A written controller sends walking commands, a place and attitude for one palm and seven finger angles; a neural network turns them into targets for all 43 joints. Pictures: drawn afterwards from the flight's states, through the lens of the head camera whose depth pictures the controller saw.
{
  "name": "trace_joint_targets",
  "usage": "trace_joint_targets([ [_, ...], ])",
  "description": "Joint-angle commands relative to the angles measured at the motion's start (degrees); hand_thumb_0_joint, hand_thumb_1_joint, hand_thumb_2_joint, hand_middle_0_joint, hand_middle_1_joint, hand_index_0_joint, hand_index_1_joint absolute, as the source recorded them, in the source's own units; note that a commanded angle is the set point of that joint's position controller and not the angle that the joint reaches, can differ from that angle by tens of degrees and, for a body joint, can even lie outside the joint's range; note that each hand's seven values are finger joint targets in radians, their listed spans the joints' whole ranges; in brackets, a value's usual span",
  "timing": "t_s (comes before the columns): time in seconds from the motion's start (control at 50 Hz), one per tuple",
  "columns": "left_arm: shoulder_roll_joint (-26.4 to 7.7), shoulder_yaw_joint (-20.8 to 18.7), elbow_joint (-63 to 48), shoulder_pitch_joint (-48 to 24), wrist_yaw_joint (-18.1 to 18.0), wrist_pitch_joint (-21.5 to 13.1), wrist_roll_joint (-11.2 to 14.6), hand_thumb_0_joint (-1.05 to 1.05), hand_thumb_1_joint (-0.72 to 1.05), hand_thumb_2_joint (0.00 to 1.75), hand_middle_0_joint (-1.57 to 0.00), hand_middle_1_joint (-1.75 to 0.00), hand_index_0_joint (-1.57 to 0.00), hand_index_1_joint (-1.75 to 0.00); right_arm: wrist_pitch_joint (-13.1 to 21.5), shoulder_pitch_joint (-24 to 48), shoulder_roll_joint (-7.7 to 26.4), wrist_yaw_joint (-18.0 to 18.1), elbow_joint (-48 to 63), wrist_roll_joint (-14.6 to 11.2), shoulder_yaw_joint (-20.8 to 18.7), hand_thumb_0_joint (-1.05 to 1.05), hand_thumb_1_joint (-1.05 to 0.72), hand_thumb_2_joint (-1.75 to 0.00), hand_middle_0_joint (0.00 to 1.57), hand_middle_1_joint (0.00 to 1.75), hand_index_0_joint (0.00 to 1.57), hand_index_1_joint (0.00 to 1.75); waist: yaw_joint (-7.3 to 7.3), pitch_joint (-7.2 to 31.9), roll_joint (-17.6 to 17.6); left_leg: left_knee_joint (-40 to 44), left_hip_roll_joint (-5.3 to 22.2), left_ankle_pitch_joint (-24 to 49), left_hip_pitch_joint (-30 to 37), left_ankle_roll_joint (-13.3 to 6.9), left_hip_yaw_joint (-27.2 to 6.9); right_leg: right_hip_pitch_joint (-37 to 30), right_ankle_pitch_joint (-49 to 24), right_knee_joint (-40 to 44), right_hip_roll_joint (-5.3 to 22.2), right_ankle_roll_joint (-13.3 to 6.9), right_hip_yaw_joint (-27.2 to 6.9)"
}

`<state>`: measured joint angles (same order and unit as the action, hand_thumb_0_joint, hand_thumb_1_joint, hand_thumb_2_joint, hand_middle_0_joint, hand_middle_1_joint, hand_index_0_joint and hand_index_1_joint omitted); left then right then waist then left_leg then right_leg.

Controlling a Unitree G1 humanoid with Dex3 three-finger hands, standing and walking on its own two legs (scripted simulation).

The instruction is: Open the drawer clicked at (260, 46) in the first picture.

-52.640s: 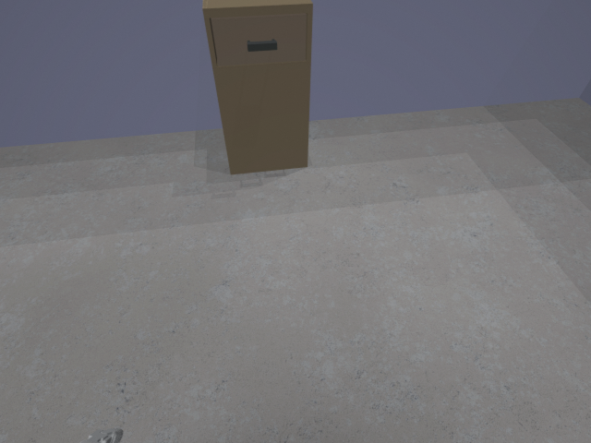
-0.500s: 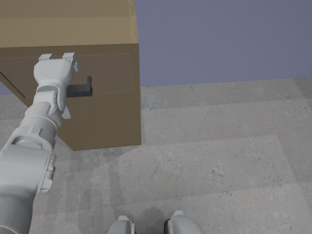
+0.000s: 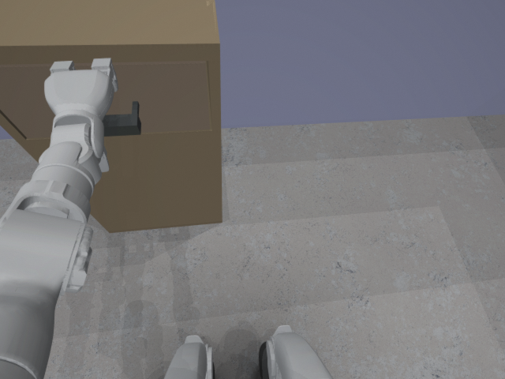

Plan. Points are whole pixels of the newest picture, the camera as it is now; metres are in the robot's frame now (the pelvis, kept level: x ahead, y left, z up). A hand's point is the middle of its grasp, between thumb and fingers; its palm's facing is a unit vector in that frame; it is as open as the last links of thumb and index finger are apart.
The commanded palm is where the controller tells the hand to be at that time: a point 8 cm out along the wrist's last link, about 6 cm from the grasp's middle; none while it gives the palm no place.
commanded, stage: lower the fingers behind the handle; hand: left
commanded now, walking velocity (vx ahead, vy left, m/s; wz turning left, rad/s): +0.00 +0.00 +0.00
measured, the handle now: (106, 116) +0.58 +0.22 -0.02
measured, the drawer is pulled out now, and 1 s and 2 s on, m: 0.00 0.00 0.00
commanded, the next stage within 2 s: lift the fingers back up to retry in 1.10 s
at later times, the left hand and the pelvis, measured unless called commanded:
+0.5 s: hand (122, 130) +0.54 +0.19 -0.01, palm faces +0.02 +0.02 -1.00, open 13.5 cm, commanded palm +0.54 +0.18 +0.02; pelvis -0.02 +0.00 -0.03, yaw -1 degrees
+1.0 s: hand (122, 131) +0.54 +0.19 -0.01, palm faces +0.02 +0.03 -1.00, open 13.7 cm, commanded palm +0.54 +0.18 +0.01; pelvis -0.05 -0.01 -0.05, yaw -2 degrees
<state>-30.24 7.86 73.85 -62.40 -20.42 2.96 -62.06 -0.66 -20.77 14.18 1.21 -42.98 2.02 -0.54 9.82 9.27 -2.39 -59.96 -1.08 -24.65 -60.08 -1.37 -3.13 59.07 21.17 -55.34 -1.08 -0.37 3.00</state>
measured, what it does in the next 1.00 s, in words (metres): lowers itself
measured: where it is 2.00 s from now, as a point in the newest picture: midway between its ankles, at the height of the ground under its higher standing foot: outside the picture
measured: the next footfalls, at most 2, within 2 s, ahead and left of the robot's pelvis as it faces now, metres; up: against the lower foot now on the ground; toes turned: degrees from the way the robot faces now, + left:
none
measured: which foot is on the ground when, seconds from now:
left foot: down 0.00-1.00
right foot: down 0.00-1.00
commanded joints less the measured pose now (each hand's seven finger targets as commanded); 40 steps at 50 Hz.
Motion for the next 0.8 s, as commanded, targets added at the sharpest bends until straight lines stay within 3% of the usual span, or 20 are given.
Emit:
trace_joint_targets([
  [0.0,-3.01,1.95,-7.42,-24.77,1.97,-1.63,-1.74,0.0,-0.5,0.3,-0.3,-1.2,-0.3,-1.2,1.23,-10.94,10.55,1.08,1.84,-0.21,-3.56,0.0,-0.9,-0.9,0.2,0.3,0.2,0.3,6.98,17.77,-4.04,7.19,0.75,2.88,16.1,-1.43,-0.49,-2.27,-0.54,6.27,-1.95,-1.2,0.06],
  [0.06,-2.13,2.69,-8.27,-24.68,2.81,-2.1,-1.16,0.0,-0.5,0.3,-0.3,-1.2,-0.3,-1.2,1.53,-10.96,10.35,0.93,2.22,-0.11,-3.45,0.0,-0.9,-0.9,0.2,0.3,0.2,0.3,6.78,18.82,-5.37,6.38,0.63,1.69,14.99,-1.46,-0.32,-1.92,0.24,5.41,-1.88,-1.21,-0.04],
  [0.08,-4.28,0.82,-6.57,-22.91,2.98,-1.76,-1.24,0.0,-0.5,0.3,-0.3,-1.2,-0.3,-1.2,1.48,-10.95,10.53,0.98,2.18,-0.41,-3.4,0.0,-0.9,-0.9,0.2,0.3,0.2,0.3,6.43,18.05,-3.85,6.16,0.84,0.53,13.75,-1.5,-0.54,-1.44,0.87,5.16,-1.98,-1.34,-0.02],
  [0.1,-3.59,1.93,-7.01,-23.56,3.31,-1.87,-0.95,0.0,-0.5,0.3,-0.3,-1.2,-0.3,-1.2,1.57,-10.8,10.6,1.17,2.5,-0.33,-3.13,0.0,-0.9,-0.9,0.2,0.3,0.2,0.3,7.02,17.65,-2.92,5.76,0.67,0.09,12.26,-1.76,-0.16,-1.96,1.15,5.15,-1.88,-1.03,-0.2],
  [0.12,-5.11,0.94,-7.6,-24.21,3.67,-2.34,-0.84,0.0,-0.5,0.3,-0.3,-1.2,-0.3,-1.2,1.72,-10.81,10.53,1.23,2.55,-0.51,-3.08,0.0,-0.9,-0.9,0.2,0.3,0.2,0.3,6.66,17.34,-3.39,5.52,0.71,-1.29,10.81,-1.74,-0.13,-1.72,1.96,4.77,-1.87,-1.12,-0.31],
  [0.16,-8.81,-1.55,-11.88,-27.65,3.48,-5.1,-0.54,0.0,-0.5,0.3,-0.3,-1.2,-0.3,-1.2,2.25,-10.71,10.54,1.65,3.17,-0.14,-2.83,0.0,-0.9,-0.9,0.2,0.3,0.2,0.3,6.42,20.93,-5.08,4.26,0.58,-1.92,9.75,-1.95,-0.17,-2.2,2.48,3.26,-1.71,-1.07,-0.73],
  [0.2,-14.73,-6.44,-16.5,-29.14,1.58,-8.18,-1.9,0.0,-0.5,0.3,-0.3,-1.2,-0.3,-1.2,2.88,-10.96,10.47,1.88,3.59,0.28,-2.91,0.0,-0.9,-0.9,0.2,0.3,0.2,0.3,4.56,27.3,-8.52,2.63,0.7,0.54,11.03,-1.72,-0.77,-2.22,1.66,0.92,-1.83,-1.44,-0.81],
  [0.24,-18.08,-9.9,-16.22,-27.23,-1.84,-8.15,-3.07,0.0,-0.5,0.3,-0.3,-1.2,-0.3,-1.2,3.03,-11.04,10.79,1.51,3.21,0.48,-3.07,0.0,-0.9,-0.9,0.2,0.3,0.2,0.3,3.49,30.41,-8.71,1.59,0.8,3.68,11.87,-1.46,-1.13,-1.94,0.42,-0.2,-2.15,-1.6,-0.79],
  [0.26,-13.47,-6.36,-12.76,-25.39,-3.07,-6.72,-3.68,0.0,-0.5,0.3,-0.3,-1.2,-0.3,-1.2,3.09,-11.2,10.27,1.32,3.39,0.33,-2.98,0.0,-0.9,-0.9,0.2,0.3,0.2,0.3,4.41,27.24,-8.44,1.94,0.77,3.41,11.06,-1.28,-1.17,-0.58,0.8,0.19,-2.2,-1.44,-0.37],
  [0.28,-13.33,-6.89,-10.73,-25.0,-4.32,-5.23,-3.65,0.0,-0.5,0.3,-0.3,-1.2,-0.3,-1.2,3.07,-11.23,10.7,1.07,2.69,0.25,-3.06,0.0,-0.9,-0.9,0.2,0.3,0.2,0.3,4.89,24.29,-6.24,2.16,1.15,2.08,9.9,-1.28,-1.25,0.51,1.37,0.68,-2.22,-1.32,-0.21],
  [0.36,-16.78,-7.61,-8.38,-28.48,-6.42,0.06,-3.04,0.0,-0.5,0.3,-0.3,-1.2,-0.3,-1.2,2.38,-11.3,11.55,0.82,2.1,-0.04,-2.35,0.0,-0.9,-0.9,0.2,0.3,0.2,0.3,5.55,26.38,-5.95,2.59,0.73,0.87,7.62,-1.64,0.11,-3.14,1.59,1.61,-2.0,-0.83,-0.89],
  [0.4,-18.26,-7.93,-5.8,-28.05,-5.91,2.34,-2.9,0.0,-0.5,0.3,-0.3,-1.2,-0.3,-1.2,1.77,-11.43,11.77,0.82,1.72,-0.24,-1.88,0.0,-0.9,-0.9,0.2,0.3,0.2,0.3,5.3,25.36,-4.78,3.09,0.5,0.3,6.27,-1.72,0.49,-4.98,1.69,2.2,-1.92,-0.74,-0.93],
  [0.42,-16.05,-5.88,-4.64,-28.14,-5.34,3.23,-2.84,0.0,-0.5,0.3,-0.3,-1.2,-0.3,-1.2,1.65,-11.25,11.55,0.89,1.89,-0.4,-1.8,0.0,-0.9,-0.9,0.2,0.3,0.2,0.3,5.9,24.28,-4.87,3.32,0.38,-0.34,5.9,-1.76,0.7,-4.69,2.08,2.55,-2.0,-0.67,-0.94],
  [0.44,-16.01,-6.22,-3.33,-28.11,-4.89,3.86,-2.5,0.0,-0.5,0.3,-0.3,-1.2,-0.3,-1.2,1.51,-11.11,11.74,0.87,1.69,-0.39,-1.64,0.0,-0.9,-0.9,0.2,0.3,0.2,0.3,6.31,23.73,-3.45,3.2,0.4,-0.53,5.28,-1.96,0.82,-4.76,2.08,2.8,-1.95,-0.59,-1.06],
  [0.48,-17.92,-6.37,-2.27,-28.38,-3.83,4.27,-2.77,0.0,-0.5,0.3,-0.3,-1.2,-0.3,-1.2,1.2,-10.93,11.95,1.26,1.72,-0.54,-1.24,0.0,-0.9,-0.9,0.2,0.3,0.2,0.3,6.48,22.41,-3.04,2.85,0.36,-1.98,3.24,-2.12,1.19,-5.12,2.9,2.75,-1.86,-0.47,-1.3],
  [0.52,-16.34,-4.97,-1.66,-27.76,-2.5,3.91,-2.58,0.0,-0.5,0.3,-0.3,-1.2,-0.3,-1.2,1.4,-10.37,11.68,1.54,2.39,-0.69,-1.05,0.0,-0.9,-0.9,0.2,0.3,0.2,0.3,6.91,20.29,-2.66,2.61,0.16,-3.88,1.23,-2.26,1.71,-5.0,4.19,3.1,-1.71,-0.27,-1.51],
  [0.58,-17.31,-5.0,-0.58,-27.08,-0.71,2.28,-2.74,0.0,-0.5,0.3,-0.3,-1.2,-0.3,-1.2,1.74,-9.81,11.76,2.02,3.2,-0.78,-0.66,0.0,-0.9,-0.9,0.2,0.3,0.2,0.3,7.12,18.14,-1.87,1.36,0.14,-6.13,-2.31,-2.42,2.0,-3.78,6.18,2.23,-1.57,-0.26,-1.84],
  [0.66,-15.32,-3.88,-0.94,-25.38,0.43,-0.53,-3.37,0.0,-0.5,0.3,-0.3,-1.2,-0.3,-1.2,2.49,-10.0,11.57,2.17,4.36,-0.9,-0.98,0.0,-0.9,-0.9,0.2,0.3,0.2,0.3,7.33,17.66,-2.51,-0.48,0.2,-6.93,-3.28,-2.35,1.66,0.13,7.08,0.22,-1.5,-0.5,-1.45],
  [0.74,-15.15,-4.32,-3.37,-25.78,0.26,-1.67,-3.26,0.0,-0.5,0.3,-0.3,-1.2,-0.3,-1.2,3.0,-10.27,11.57,1.87,5.0,-0.9,-1.45,0.0,-0.9,-0.9,0.2,0.3,0.2,0.3,6.87,20.5,-3.37,-1.95,0.28,-6.98,-3.44,-2.39,1.43,1.35,7.19,-1.46,-1.53,-0.74,-1.47],
  [0.78,-18.1,-5.86,-3.78,-26.17,-0.02,-1.2,-3.26,0.0,-0.5,0.3,-0.3,-1.2,-0.3,-1.2,3.01,-10.31,11.92,1.97,4.93,-1.13,-1.3,0.0,-0.9,-0.9,0.2,0.3,0.2,0.3,6.56,21.71,-3.74,-2.42,0.33,-8.0,-4.62,-2.39,1.59,0.85,8.19,-1.7,-1.48,-0.57,-1.85],
])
